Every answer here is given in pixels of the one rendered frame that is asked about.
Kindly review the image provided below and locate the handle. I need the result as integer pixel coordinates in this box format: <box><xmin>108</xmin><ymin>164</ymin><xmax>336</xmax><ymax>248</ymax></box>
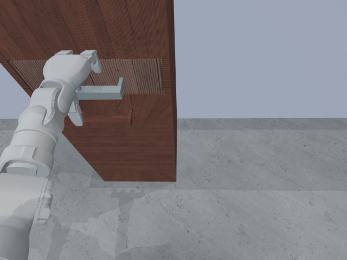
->
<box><xmin>71</xmin><ymin>116</ymin><xmax>133</xmax><ymax>127</ymax></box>
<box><xmin>75</xmin><ymin>77</ymin><xmax>124</xmax><ymax>100</ymax></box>

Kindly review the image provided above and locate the drawer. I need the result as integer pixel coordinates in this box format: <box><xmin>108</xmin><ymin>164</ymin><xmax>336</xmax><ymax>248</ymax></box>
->
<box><xmin>9</xmin><ymin>58</ymin><xmax>164</xmax><ymax>94</ymax></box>

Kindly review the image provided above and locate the cabinet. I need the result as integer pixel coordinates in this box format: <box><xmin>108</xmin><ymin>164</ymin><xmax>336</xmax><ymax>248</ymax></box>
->
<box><xmin>0</xmin><ymin>0</ymin><xmax>177</xmax><ymax>182</ymax></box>

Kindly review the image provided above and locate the left robot forearm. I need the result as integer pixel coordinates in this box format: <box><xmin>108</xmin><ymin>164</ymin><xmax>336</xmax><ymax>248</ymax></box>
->
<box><xmin>0</xmin><ymin>77</ymin><xmax>75</xmax><ymax>177</ymax></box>

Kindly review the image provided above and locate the left robot upper arm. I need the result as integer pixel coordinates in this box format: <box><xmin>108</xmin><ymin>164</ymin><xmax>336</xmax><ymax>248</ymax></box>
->
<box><xmin>0</xmin><ymin>172</ymin><xmax>54</xmax><ymax>260</ymax></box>

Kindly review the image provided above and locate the robot left hand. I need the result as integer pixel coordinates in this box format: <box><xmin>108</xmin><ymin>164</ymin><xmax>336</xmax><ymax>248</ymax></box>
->
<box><xmin>43</xmin><ymin>50</ymin><xmax>102</xmax><ymax>126</ymax></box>

